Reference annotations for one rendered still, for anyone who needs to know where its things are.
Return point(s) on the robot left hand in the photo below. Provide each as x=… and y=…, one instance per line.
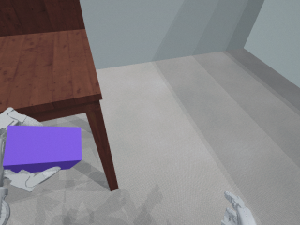
x=23, y=179

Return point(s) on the table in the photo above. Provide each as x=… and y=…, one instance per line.
x=47, y=69

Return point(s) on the robot left forearm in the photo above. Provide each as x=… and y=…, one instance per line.
x=4, y=206

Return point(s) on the robot right hand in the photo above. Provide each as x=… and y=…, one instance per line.
x=242, y=216

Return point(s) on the sponge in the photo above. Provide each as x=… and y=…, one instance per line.
x=38, y=148

